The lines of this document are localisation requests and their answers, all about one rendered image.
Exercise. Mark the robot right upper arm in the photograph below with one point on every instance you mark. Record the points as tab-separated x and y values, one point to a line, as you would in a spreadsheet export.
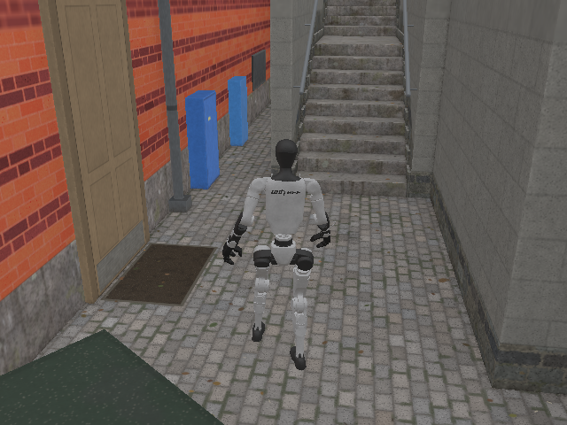
313	188

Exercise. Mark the robot right shin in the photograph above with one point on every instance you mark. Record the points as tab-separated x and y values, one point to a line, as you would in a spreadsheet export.
299	321

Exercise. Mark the robot right forearm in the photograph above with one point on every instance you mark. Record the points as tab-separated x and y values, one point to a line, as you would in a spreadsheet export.
325	228

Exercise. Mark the robot right hand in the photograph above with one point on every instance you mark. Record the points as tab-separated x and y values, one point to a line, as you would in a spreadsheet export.
326	240

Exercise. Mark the robot left upper arm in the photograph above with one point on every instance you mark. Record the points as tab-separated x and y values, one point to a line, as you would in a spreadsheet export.
251	201

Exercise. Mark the robot left hand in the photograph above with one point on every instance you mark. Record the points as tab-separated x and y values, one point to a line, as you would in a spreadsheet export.
228	251

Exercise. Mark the robot right thigh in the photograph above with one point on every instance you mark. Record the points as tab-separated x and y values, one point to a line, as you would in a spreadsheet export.
301	275

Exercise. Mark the robot left forearm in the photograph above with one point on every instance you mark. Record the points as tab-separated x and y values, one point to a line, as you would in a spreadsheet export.
236	233

